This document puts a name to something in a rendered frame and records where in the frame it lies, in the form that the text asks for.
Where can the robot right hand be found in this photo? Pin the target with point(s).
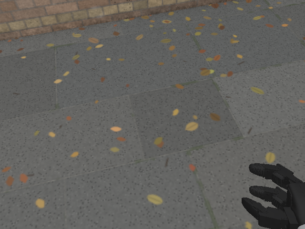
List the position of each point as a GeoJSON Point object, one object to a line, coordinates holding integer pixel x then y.
{"type": "Point", "coordinates": [290, 207]}

